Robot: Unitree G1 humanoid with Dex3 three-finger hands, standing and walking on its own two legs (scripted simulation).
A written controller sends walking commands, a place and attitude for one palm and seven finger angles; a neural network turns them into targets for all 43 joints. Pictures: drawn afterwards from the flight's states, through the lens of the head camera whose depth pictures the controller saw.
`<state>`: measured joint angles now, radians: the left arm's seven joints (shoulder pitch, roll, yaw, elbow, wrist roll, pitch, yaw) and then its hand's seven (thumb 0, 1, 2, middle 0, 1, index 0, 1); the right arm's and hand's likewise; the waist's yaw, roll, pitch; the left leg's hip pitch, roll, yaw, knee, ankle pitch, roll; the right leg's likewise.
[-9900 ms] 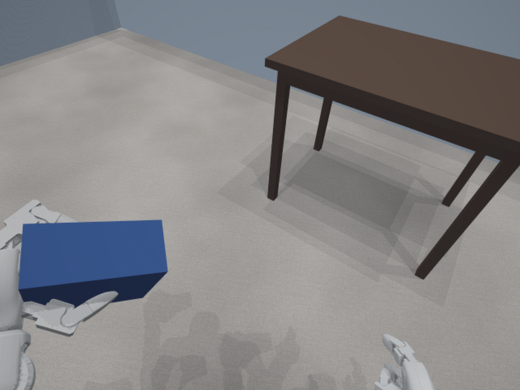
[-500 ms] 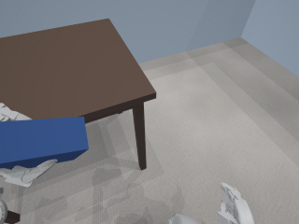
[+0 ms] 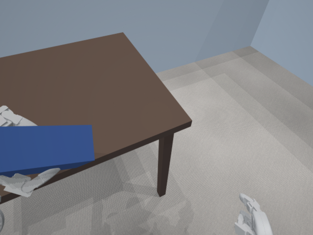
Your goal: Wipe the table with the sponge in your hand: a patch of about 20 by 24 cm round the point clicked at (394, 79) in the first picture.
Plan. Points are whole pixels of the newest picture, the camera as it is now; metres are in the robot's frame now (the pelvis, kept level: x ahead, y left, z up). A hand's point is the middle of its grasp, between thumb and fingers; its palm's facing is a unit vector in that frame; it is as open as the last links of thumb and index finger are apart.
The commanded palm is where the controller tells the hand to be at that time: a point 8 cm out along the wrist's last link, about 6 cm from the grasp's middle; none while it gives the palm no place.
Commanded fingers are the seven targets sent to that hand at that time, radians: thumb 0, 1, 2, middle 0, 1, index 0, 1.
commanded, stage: shuffle to correct the standing spot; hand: left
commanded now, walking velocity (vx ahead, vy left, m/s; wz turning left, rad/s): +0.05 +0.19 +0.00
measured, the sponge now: (59, 151) +0.24 +0.19 +0.17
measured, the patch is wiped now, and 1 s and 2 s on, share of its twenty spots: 0.00 0.00 0.00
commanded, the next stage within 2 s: come to a stop and stand still in 0.14 s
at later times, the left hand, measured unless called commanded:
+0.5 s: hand out of the picture +0.24 +0.36 +0.17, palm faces +0.47 -0.82 -0.32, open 10.0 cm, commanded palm +0.18 +0.39 +0.19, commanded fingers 0.00 0.10 1.30 -1.20 -1.60 -1.20 -1.60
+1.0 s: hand out of the picture +0.26 +0.39 +0.19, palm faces +0.48 -0.80 -0.37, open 10.0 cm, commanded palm +0.18 +0.39 +0.19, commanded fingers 0.00 0.10 1.30 -1.20 -1.60 -1.20 -1.60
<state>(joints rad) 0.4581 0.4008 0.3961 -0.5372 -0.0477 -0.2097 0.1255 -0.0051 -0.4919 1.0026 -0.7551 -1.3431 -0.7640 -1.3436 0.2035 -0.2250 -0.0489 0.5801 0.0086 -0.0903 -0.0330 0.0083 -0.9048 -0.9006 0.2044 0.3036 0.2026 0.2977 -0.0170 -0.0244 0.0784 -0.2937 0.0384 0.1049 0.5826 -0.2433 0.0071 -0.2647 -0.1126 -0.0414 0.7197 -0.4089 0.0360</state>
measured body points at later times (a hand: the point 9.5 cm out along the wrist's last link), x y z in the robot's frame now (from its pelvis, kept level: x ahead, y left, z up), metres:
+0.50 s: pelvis +0.02 +0.11 +0.00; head +0.03 +0.12 +0.45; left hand +0.21 +0.41 +0.19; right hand +0.20 -0.12 -0.08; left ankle +0.06 +0.26 -0.72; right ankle +0.04 -0.04 -0.72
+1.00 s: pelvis +0.02 +0.11 +0.02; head +0.05 +0.13 +0.46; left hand +0.23 +0.43 +0.21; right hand +0.22 -0.12 -0.05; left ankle +0.06 +0.26 -0.72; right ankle +0.04 -0.03 -0.72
